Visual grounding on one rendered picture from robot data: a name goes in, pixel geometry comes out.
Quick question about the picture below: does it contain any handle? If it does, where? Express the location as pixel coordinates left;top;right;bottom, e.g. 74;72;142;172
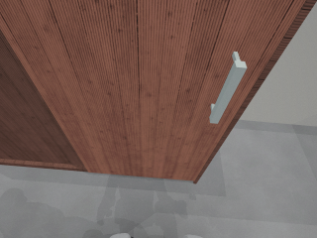
209;52;247;124

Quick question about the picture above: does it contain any wardrobe door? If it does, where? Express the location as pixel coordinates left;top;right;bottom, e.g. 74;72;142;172
0;0;306;181
0;29;83;166

